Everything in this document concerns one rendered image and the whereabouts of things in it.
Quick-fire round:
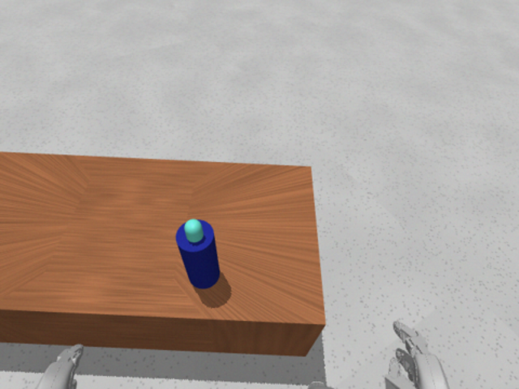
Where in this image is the bottle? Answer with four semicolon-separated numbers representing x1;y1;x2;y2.
176;219;220;289

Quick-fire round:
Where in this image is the right robot hand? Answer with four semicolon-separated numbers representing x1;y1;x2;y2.
384;321;449;389

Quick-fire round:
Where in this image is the left robot hand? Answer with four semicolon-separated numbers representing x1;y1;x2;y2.
36;344;84;389

